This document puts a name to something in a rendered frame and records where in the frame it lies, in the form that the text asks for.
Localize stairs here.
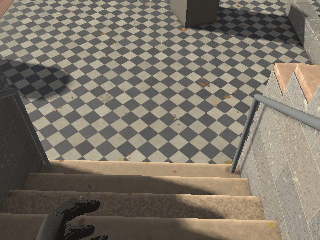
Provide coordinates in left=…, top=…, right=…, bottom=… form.
left=0, top=159, right=282, bottom=240

